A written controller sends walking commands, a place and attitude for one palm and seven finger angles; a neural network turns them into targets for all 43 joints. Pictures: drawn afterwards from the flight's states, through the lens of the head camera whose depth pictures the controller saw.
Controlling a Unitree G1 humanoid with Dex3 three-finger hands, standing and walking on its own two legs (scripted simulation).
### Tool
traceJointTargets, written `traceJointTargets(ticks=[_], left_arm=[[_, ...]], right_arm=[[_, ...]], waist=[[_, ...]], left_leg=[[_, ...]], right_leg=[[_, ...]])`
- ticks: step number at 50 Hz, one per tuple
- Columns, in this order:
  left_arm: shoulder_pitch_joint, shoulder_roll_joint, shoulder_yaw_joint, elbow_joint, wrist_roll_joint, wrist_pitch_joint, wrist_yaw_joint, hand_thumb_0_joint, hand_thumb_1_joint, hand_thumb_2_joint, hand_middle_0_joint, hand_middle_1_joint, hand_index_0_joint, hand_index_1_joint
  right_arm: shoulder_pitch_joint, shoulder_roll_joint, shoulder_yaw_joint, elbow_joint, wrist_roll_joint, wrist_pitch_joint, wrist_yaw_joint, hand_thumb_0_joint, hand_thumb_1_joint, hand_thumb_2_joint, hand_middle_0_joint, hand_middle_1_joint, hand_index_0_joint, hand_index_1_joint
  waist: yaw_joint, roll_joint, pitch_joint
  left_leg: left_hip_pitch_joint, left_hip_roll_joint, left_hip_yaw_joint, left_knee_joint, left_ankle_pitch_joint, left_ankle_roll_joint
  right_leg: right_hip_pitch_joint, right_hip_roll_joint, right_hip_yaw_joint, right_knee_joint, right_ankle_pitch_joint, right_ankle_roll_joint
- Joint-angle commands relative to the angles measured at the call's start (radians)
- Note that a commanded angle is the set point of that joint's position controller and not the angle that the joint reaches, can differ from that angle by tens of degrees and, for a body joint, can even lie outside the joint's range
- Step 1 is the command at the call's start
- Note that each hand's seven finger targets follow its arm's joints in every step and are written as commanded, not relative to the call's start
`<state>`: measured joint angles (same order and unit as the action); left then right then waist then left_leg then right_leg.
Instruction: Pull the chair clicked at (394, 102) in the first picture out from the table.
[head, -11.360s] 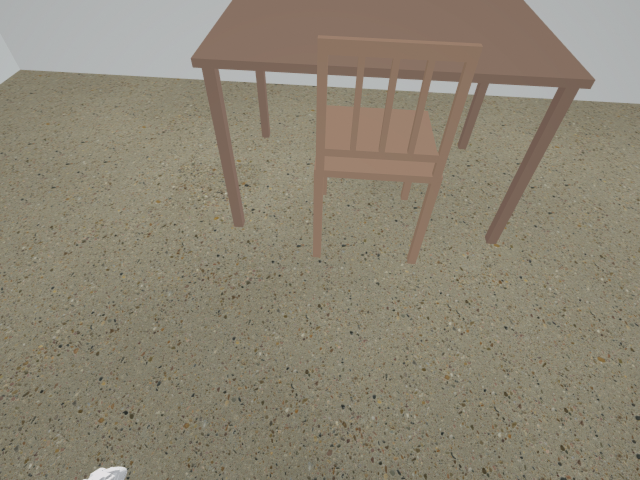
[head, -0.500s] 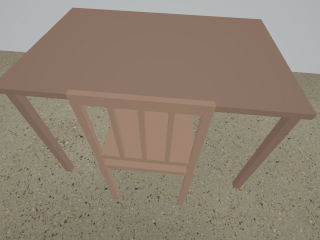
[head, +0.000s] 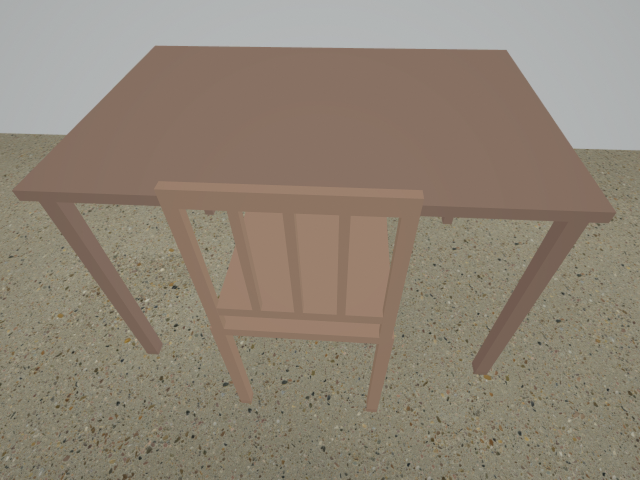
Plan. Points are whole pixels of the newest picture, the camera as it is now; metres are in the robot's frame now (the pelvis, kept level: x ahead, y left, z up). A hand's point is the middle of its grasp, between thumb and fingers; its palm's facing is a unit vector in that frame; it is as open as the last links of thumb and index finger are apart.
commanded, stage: come to a stop and stand still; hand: left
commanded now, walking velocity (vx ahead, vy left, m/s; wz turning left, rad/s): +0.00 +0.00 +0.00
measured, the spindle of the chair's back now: (294, 266) +0.50 +0.08 -0.08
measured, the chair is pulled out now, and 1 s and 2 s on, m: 0.00 0.00 0.00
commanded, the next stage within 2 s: look again from close up in 0.28 s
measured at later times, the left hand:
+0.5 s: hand out of the picture -0.01 +0.16 -0.17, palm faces +0.00 -0.98 -0.18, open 7.4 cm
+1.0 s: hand out of the picture +0.02 +0.16 -0.17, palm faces +0.02 -0.98 -0.21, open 7.3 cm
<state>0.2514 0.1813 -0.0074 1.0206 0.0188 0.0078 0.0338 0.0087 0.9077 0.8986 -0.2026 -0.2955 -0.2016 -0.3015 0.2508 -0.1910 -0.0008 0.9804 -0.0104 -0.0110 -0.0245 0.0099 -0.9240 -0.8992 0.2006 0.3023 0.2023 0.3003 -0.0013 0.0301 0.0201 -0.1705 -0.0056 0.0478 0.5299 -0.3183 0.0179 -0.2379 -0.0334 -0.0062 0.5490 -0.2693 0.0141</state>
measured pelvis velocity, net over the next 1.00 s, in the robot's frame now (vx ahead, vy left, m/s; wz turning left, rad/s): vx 0.02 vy -0.02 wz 0.01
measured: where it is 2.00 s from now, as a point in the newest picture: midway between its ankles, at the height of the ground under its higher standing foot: outside the picture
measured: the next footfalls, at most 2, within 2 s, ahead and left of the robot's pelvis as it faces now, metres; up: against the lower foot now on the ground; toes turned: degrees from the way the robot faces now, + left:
none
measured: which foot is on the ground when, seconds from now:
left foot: down 0.00-1.00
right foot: down 0.00-1.00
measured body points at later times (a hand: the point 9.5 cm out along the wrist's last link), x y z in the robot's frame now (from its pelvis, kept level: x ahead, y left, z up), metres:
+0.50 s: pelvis +0.00 -0.01 +0.01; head +0.02 -0.02 +0.45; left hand -0.01 +0.21 -0.15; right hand -0.03 -0.22 -0.16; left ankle -0.02 +0.11 -0.73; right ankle +0.02 -0.13 -0.73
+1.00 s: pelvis +0.02 -0.02 +0.01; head +0.04 -0.02 +0.46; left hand +0.02 +0.21 -0.15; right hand +0.03 -0.24 -0.16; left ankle -0.02 +0.11 -0.73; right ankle +0.02 -0.13 -0.73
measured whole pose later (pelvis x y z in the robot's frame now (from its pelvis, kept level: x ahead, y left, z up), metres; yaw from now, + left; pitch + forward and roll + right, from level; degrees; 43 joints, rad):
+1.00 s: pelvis +0.02 -0.02 +0.01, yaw +0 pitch -1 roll +1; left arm 0.26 0.16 -0.01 1.12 0.01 -0.02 0.03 0.01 0.92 0.90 -0.20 -0.30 -0.20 -0.30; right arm 0.26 -0.16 0.02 1.13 -0.01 -0.03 -0.04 0.01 -0.92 -0.90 0.20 0.30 0.20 0.30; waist 0.01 0.00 0.04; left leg -0.12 0.01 0.04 0.41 -0.28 -0.01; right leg -0.20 -0.02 -0.02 0.48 -0.26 0.00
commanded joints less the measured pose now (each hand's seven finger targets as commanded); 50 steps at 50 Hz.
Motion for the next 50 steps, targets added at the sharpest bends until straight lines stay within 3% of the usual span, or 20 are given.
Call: traceJointTargets(ticks=[1,9,13,16,20,23,34,37,41,47,50], left_arm=[[0.034,0.118,0.02,-0.055,-0.001,-0.012,-0.002,0.0,0.9,0.9,-0.2,-0.3,-0.2,-0.3],[0.075,0.113,0.021,-0.036,-0.002,-0.019,-0.006,0.0,0.9,0.9,-0.2,-0.3,-0.2,-0.3],[0.083,0.102,0.016,-0.011,-0.007,-0.028,-0.007,0.0,0.9,0.9,-0.2,-0.3,-0.2,-0.3],[0.097,0.09,0.011,0.017,-0.01,-0.036,-0.005,0.0,0.9,0.9,-0.2,-0.3,-0.2,-0.3],[0.099,0.079,0.008,0.046,-0.012,-0.04,-0.002,0.0,0.9,0.9,-0.2,-0.3,-0.2,-0.3],[0.099,0.072,0.008,0.063,-0.012,-0.04,0.001,0.0,0.9,0.9,-0.2,-0.3,-0.2,-0.3],[0.082,0.062,0.012,0.076,-0.009,-0.037,0.004,0.0,0.9,0.9,-0.2,-0.3,-0.2,-0.3],[0.08,0.062,0.013,0.074,-0.009,-0.038,0.003,0.0,0.9,0.9,-0.2,-0.3,-0.2,-0.3],[0.075,0.069,0.014,0.071,-0.009,-0.042,0.004,0.0,0.9,0.9,-0.2,-0.3,-0.2,-0.3],[0.069,0.077,0.016,0.068,-0.009,-0.04,0.003,0.0,0.9,0.9,-0.2,-0.3,-0.2,-0.3],[0.07,0.078,0.017,0.071,-0.01,-0.042,0.004,0.0,0.9,0.9,-0.2,-0.3,-0.2,-0.3]], right_arm=[[0.048,-0.099,-0.014,-0.042,-0.007,-0.005,0.012,0.0,-0.9,-0.9,0.2,0.3,0.2,0.3],[0.09,-0.091,-0.008,0.002,-0.006,-0.006,0.014,0.0,-0.9,-0.9,0.2,0.3,0.2,0.3],[0.118,-0.07,0.0,0.038,-0.002,-0.014,0.01,0.0,-0.9,-0.9,0.2,0.3,0.2,0.3],[0.132,-0.06,0.005,0.066,0.002,-0.024,0.006,0.0,-0.9,-0.9,0.2,0.3,0.2,0.3],[0.139,-0.05,0.009,0.099,0.004,-0.027,0.0,0.0,-0.9,-0.9,0.2,0.3,0.2,0.3],[0.137,-0.043,0.009,0.117,0.005,-0.029,-0.004,0.0,-0.9,-0.9,0.2,0.3,0.2,0.3],[0.107,-0.028,0.005,0.134,0.004,-0.026,-0.01,0.0,-0.9,-0.9,0.2,0.3,0.2,0.3],[0.101,-0.026,0.004,0.137,0.003,-0.025,-0.01,0.0,-0.9,-0.9,0.2,0.3,0.2,0.3],[0.097,-0.037,0.004,0.135,0.002,-0.029,-0.01,0.0,-0.9,-0.9,0.2,0.3,0.2,0.3],[0.082,-0.034,0.004,0.135,0.002,-0.025,-0.011,0.0,-0.9,-0.9,0.2,0.3,0.2,0.3],[0.083,-0.041,0.004,0.135,0.001,-0.026,-0.01,0.0,-0.9,-0.9,0.2,0.3,0.2,0.3]], waist=[[-0.001,-0.037,0.129],[0.0,-0.044,0.091],[-0.003,-0.046,0.065],[0.0,-0.028,0.02],[0.0,-0.047,0.022],[0.002,-0.016,0.028],[0.002,-0.029,0.056],[0.004,-0.053,0.049],[0.003,-0.04,0.018],[0.006,-0.033,0.036],[0.004,-0.031,0.015]], left_leg=[[-0.151,0.086,-0.117,-0.218,-0.129,0.025],[-0.143,0.076,-0.104,-0.217,-0.138,0.025],[-0.11,0.075,-0.094,-0.197,-0.046,0.021],[-0.065,0.081,-0.086,-0.178,0.065,0.019],[-0.047,0.086,-0.077,-0.167,0.135,0.014],[-0.038,0.093,-0.076,-0.168,0.182,0.012],[-0.023,0.095,-0.072,-0.175,0.2,0.008],[-0.01,0.097,-0.071,-0.18,0.198,0.009],[0.012,0.097,-0.07,-0.174,0.253,0.008],[0.006,0.096,-0.07,-0.183,0.233,0.005],[0.023,0.096,-0.071,-0.179,0.255,0.003]], right_leg=[[-0.062,-0.039,0.088,-0.15,-0.154,-0.052],[-0.069,-0.047,0.105,-0.171,-0.193,-0.051],[-0.051,-0.058,0.106,-0.171,-0.125,-0.055],[-0.014,-0.065,0.096,-0.152,0.001,-0.054],[0.011,-0.07,0.084,-0.135,0.114,-0.053],[0.024,-0.066,0.074,-0.122,0.174,-0.053],[0.024,-0.066,0.073,-0.13,0.204,-0.049],[0.028,-0.066,0.07,-0.137,0.203,-0.048],[0.052,-0.073,0.068,-0.127,0.272,-0.049],[0.052,-0.071,0.068,-0.141,0.253,-0.05],[0.062,-0.076,0.068,-0.137,0.282,-0.05]])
